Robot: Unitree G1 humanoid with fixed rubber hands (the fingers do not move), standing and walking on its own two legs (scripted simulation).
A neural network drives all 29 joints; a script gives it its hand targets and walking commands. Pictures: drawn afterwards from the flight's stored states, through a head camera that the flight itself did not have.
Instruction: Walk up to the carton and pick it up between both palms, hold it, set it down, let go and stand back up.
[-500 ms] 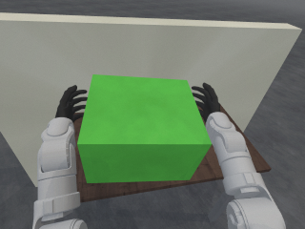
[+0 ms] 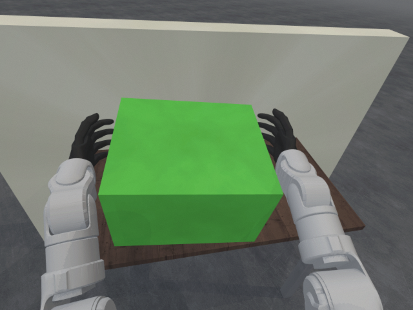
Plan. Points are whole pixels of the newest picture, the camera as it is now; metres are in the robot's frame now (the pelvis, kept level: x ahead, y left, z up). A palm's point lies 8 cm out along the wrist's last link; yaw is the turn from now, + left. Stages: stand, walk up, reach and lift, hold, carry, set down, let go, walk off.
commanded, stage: hold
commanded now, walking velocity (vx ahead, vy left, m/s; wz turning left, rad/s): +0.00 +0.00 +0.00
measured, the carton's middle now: (188, 170) +0.36 +0.01 +0.13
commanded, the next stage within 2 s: none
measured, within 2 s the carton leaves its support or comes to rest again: neither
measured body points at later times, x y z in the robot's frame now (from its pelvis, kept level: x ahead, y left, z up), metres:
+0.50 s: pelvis +0.00 +0.01 +0.00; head -0.04 +0.04 +0.45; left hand +0.37 +0.19 +0.18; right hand +0.38 -0.17 +0.18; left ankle +0.04 +0.12 -0.75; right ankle -0.01 -0.10 -0.75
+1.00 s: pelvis +0.00 +0.00 +0.00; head -0.04 +0.02 +0.45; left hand +0.36 +0.19 +0.18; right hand +0.37 -0.18 +0.18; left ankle +0.04 +0.12 -0.75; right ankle -0.01 -0.10 -0.75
